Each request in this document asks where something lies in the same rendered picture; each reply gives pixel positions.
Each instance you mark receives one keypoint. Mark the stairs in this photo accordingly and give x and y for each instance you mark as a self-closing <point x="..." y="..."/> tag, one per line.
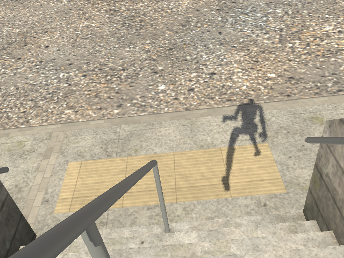
<point x="285" y="235"/>

